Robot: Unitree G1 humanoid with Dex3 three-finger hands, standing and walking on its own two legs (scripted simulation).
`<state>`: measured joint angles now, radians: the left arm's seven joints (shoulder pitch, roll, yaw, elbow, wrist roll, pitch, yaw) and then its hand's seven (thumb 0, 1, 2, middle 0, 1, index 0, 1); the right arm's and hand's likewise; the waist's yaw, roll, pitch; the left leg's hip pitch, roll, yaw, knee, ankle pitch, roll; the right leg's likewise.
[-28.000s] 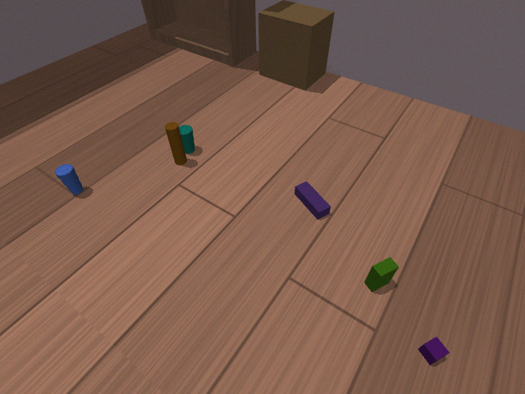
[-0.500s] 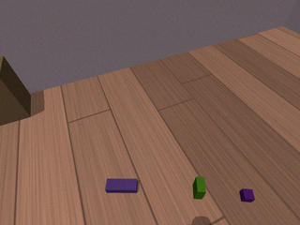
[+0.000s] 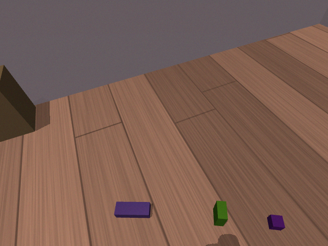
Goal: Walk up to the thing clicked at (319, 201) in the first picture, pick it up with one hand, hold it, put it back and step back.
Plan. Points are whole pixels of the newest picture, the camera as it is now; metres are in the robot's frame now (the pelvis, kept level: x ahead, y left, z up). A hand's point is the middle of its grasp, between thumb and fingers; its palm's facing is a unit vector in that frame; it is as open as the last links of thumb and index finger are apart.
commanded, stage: walk up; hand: left
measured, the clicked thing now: (133, 209) +0.43 +0.25 -0.74
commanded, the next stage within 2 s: none
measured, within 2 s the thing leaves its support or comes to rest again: neither
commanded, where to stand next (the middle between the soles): +0.04 +0.02 m, yaw +0 degrees
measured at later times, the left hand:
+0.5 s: hand out of the picture +0.12 +0.31 -0.17, palm faces -0.01 -0.93 -0.38, open 7.4 cm
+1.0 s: hand out of the picture +0.00 +0.32 -0.15, palm faces +0.00 -0.93 -0.37, open 7.4 cm
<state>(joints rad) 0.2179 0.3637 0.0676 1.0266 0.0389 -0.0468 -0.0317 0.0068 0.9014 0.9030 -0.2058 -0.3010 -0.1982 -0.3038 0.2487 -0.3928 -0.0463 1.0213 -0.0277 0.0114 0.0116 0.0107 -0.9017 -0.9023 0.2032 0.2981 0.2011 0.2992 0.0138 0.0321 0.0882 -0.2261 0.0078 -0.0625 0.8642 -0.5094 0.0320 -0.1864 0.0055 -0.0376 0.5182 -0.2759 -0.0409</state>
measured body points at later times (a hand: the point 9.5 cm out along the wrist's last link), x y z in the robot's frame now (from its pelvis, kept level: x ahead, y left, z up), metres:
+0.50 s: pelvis +0.00 +0.04 -0.02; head +0.08 +0.05 +0.42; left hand +0.12 +0.35 -0.14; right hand +0.14 -0.26 -0.13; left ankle +0.11 +0.15 -0.74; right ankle -0.06 -0.10 -0.66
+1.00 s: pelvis -0.03 +0.04 -0.01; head -0.01 +0.05 +0.44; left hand +0.00 +0.37 -0.13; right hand +0.02 -0.28 -0.12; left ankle -0.03 +0.15 -0.74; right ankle -0.07 -0.07 -0.73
